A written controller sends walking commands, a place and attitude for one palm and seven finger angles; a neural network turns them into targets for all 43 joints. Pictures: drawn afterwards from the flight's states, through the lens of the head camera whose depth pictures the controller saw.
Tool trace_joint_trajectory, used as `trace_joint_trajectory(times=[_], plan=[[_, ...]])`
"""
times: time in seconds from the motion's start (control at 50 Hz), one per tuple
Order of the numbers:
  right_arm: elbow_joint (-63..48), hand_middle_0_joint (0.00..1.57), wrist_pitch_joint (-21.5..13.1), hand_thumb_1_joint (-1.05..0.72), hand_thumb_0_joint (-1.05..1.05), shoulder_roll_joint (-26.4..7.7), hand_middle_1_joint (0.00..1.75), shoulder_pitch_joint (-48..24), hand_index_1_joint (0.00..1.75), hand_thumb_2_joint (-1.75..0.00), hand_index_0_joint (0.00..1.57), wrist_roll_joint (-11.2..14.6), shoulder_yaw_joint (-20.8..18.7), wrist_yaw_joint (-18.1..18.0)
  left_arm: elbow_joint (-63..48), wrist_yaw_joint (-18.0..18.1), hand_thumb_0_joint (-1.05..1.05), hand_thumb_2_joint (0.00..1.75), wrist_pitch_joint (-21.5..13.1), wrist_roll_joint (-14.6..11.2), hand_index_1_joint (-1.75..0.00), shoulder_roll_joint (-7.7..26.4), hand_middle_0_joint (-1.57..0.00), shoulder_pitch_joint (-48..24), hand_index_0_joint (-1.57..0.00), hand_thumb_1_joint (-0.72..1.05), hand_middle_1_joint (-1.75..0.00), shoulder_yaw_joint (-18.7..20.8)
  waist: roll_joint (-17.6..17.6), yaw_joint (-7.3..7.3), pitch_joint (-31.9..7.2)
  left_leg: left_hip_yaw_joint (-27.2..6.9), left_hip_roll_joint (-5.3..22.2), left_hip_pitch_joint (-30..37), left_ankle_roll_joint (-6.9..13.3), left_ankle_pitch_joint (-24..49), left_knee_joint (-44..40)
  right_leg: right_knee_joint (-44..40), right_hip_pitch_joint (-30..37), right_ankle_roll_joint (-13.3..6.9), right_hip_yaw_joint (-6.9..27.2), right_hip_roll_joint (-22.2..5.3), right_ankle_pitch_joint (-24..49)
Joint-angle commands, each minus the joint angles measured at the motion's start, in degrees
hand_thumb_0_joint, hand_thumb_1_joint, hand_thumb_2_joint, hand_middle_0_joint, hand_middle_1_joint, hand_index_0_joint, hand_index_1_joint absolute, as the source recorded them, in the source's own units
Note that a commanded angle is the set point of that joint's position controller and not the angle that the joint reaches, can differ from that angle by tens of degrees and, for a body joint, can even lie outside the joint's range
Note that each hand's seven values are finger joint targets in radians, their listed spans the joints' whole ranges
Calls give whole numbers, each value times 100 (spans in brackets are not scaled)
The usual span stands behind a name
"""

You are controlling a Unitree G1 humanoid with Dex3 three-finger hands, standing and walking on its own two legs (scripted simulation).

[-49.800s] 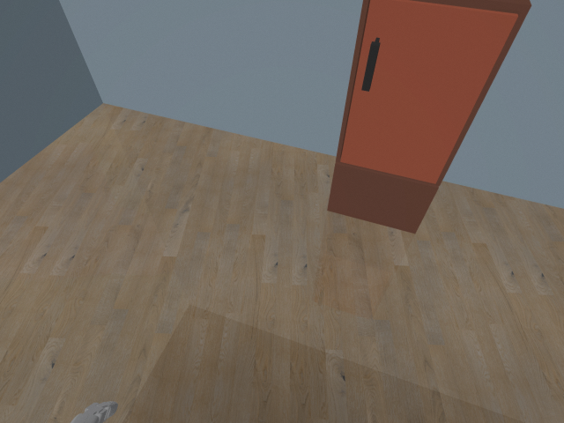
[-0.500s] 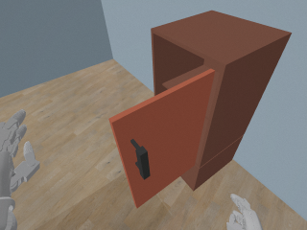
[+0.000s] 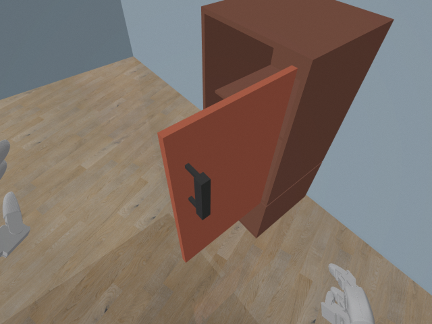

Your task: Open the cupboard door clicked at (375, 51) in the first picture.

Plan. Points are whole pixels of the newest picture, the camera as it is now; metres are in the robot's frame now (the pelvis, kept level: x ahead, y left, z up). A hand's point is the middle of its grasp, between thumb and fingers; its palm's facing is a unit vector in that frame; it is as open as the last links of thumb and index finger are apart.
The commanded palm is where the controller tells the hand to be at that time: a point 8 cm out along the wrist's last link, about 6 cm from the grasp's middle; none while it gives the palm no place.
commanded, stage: step back with the hand held close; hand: left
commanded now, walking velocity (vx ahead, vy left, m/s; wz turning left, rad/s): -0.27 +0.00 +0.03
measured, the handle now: (196, 191) +0.39 +0.07 -0.01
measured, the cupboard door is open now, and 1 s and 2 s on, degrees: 91 91 91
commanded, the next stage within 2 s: stop stepping back and stand still in 0.62 s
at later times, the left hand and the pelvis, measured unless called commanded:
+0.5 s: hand out of the picture +0.12 +0.29 +0.18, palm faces +0.50 -0.72 -0.48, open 7.4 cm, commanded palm +0.05 +0.32 +0.18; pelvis -0.07 +0.01 +0.00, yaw +3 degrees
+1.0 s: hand out of the picture +0.05 +0.26 +0.17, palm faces +0.42 -0.78 -0.47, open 7.4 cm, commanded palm +0.02 +0.28 +0.18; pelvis -0.14 -0.01 -0.01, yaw -3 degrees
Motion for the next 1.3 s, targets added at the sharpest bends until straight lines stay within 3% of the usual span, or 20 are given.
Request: trace_joint_trajectory(times=[0.0, 0.12, 0.24, 0.32, 0.38, 0.52, 0.6, 0.64, 0.72, 0.76, 0.82, 0.86, 0.88, 0.9, 0.94, 1.02, 1.08, 1.14, 1.22, 1.28], plan=[[-911, 20, -405, -90, 0, -790, 30, -514, 30, -90, 20, -5, -288, -68, -1090, 139, 0, 90, -411, 133, -30, 781, -20, -298, -20, 90, -30, 633, 457, 16, -362, -1129, 957, -2147, 235, -2032, -1393, 436, 1766, -38, 503, -51, -39], [-867, 20, -541, -90, 0, -782, 30, -377, 30, -90, 20, -59, -306, -67, -1163, 191, 0, 90, -559, 251, -30, 878, -20, -708, -20, 90, -30, 733, 55, -46, -235, -1105, 764, -2189, 249, -2663, -772, -11, 1082, -150, 970, -226, -1263], [-669, 20, -606, -90, 0, -671, 30, -260, 30, -90, 20, -79, -249, -13, -1458, 288, 0, 90, -673, 100, -30, 953, -20, -539, -20, 90, -30, 728, -234, -120, -533, -888, 374, -564, -59, -1701, 301, -727, -563, -443, 1240, -709, -1678], [-720, 20, -701, -90, 0, -772, 30, -444, 30, -90, 20, -129, -266, -85, -1666, 317, 0, 90, -754, 195, -30, 977, -20, -433, -20, 90, -30, 1027, 1650, 6, -669, -2432, 1755, -2794, 478, -3044, -2204, 2273, 1596, 69, 155, 459, -694], [-572, 20, -833, -90, 0, -657, 30, -366, 30, -90, 20, -136, -396, -37, -1666, 304, 0, 90, -802, 152, -30, 1198, -20, -405, -20, 90, -30, 1202, 925, -32, -962, -2472, 2092, -1953, 677, -2104, -2087, 3475, 932, 36, 470, 592, -1608], [-147, 20, -968, -90, 0, -567, 30, -398, 30, -90, 20, -199, -264, 106, -1309, 217, 0, 90, -576, -121, -30, 647, -20, -303, -20, 90, -30, 432, 1158, -28, -885, -1643, 1559, 85, 78, -861, -2229, 597, 400, -133, -10, 521, -2237], [-35, 20, -800, -90, 0, -499, 30, -385, 30, -90, 20, -182, -268, 173, -1645, 109, 0, 90, -720, -176, -30, 1032, -20, -578, -20, 90, -30, 535, 609, 37, -1698, -801, 1099, 1593, -416, 2040, -765, -1402, 390, -413, 415, -12, -556], [-153, 20, -730, -90, 0, -416, 30, -665, 30, -90, 20, -152, -180, 102, -1791, 128, 0, 90, -833, -234, -30, 1534, -20, -697, -20, 90, -30, 972, -348, 95, -1612, -368, 691, 1579, -337, 1401, 227, -1283, -45, -379, 805, -771, 1240], [-465, 20, -781, -90, 0, -471, 30, -740, 30, -90, 20, 13, -204, -34, -1868, 53, 0, 90, -728, -312, -30, 1641, -20, -230, -20, 90, -30, 1317, -399, -9, -2065, -59, 375, 1989, -225, 2567, 156, -160, 304, 198, -12, -292, 2997], [-544, 20, -734, -90, 0, -486, 30, -683, 30, -90, 20, -1, -160, 2, -1702, 9, 0, 90, -607, -344, -30, 1499, -20, 461, -20, 90, -30, 1361, 760, -19, -2087, -512, 638, 2351, 7, 2921, -167, 119, 34, 202, -187, 198, 893], [-622, 20, -652, -90, 0, -547, 30, -806, 30, -90, 20, -108, -129, 18, -1361, 6, 0, 90, -483, -404, -30, 1406, -20, 692, -20, 90, -30, 1358, 1437, -54, -606, -802, 662, 614, -337, -938, -1185, -966, -121, -302, -252, 279, -2462], [-452, 20, -541, -90, 0, -516, 30, -598, 30, -90, 20, -106, -186, -27, -982, 55, 0, 90, -461, -395, -30, 1315, -20, 412, -20, 90, -30, 1178, -178, -185, -43, -281, 111, 915, -661, -652, 1103, -2028, -1766, -776, 892, -823, -3779], [-338, 20, -543, -90, 0, -556, 30, -606, 30, -90, 20, -68, -277, -29, -1066, 83, 0, 90, -463, -429, -30, 1401, -20, 98, -20, 90, -30, 1124, -1101, -119, 177, -645, 58, 789, -632, -492, 2589, -2354, -2442, -996, 1567, -1518, -3892], [-243, 20, -568, -90, 0, -558, 30, -592, 30, -90, 20, -86, -279, -66, -867, 107, 0, 90, -460, -338, -30, 1328, -20, -44, -20, 90, -30, 1035, -1222, -100, 542, -804, 190, -75, -582, -350, 3252, -2311, -2183, -1112, 1524, -1700, -3226], [-172, 20, -704, -90, 0, -513, 30, -391, 30, -90, 20, -60, -153, -63, -535, 89, 0, 90, -449, -158, -30, 1075, -20, -480, -20, 90, -30, 762, -923, -155, 442, -588, 477, -886, -426, -255, 2185, -1538, -565, -788, 677, -1281, -808], [-116, 20, -1090, -90, 0, -749, 30, -270, 30, -90, 20, -35, -199, -240, -678, 104, 0, 90, -485, 5, -30, 792, -20, -1529, -20, 90, -30, 186, 813, -174, -94, -583, 456, 853, -110, 1882, -528, 626, 270, -72, -98, -330, 1366], [-205, 20, -1304, -90, 0, -554, 30, 43, 30, -90, 20, -97, -158, -42, -1411, 189, 0, 90, -584, 80, -30, 1284, -20, -1259, -20, 90, -30, 602, 1568, -53, -1184, -2127, 1530, 2456, 511, 5297, -390, 2208, -795, -21, 67, 247, -1755], [-295, 20, -1363, -90, 0, -592, 30, -102, 30, -90, 20, -90, -260, 109, -2180, 157, 0, 90, -583, -75, -30, 1169, -20, -570, -20, 90, -30, 766, 815, 1, -1404, -2133, 1557, 1049, 455, 1433, -1353, 2197, 246, 18, 262, 141, -2158], [-488, 20, -1199, -90, 0, -406, 30, -336, 30, -90, 20, -87, -100, 152, -1866, 222, 0, 90, -477, -174, -30, 1219, -20, 905, -20, 90, -30, 1222, 1514, 54, -1143, -1101, 1125, -223, 157, -299, -1723, 785, 1256, -17, -325, 174, -1483], [-480, 20, -933, -90, 0, -406, 30, -367, 30, -90, 20, -115, -111, 99, -1043, 189, 0, 90, -446, -174, -30, 1103, -20, 815, -20, 90, -30, 1213, 647, -81, -542, -620, 642, -1052, -247, -1386, -1028, -739, 1590, -220, -9, -86, -1109]])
